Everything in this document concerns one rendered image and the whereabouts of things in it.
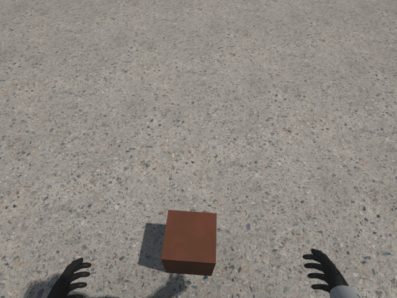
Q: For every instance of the right robot hand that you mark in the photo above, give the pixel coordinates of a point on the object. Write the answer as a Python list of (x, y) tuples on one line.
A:
[(331, 276)]

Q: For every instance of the left robot hand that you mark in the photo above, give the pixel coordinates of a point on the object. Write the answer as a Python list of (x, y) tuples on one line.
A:
[(63, 285)]

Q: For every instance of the carton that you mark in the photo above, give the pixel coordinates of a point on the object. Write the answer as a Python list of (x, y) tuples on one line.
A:
[(189, 243)]

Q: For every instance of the right robot forearm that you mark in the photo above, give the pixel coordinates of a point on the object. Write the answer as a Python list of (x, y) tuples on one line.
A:
[(344, 292)]

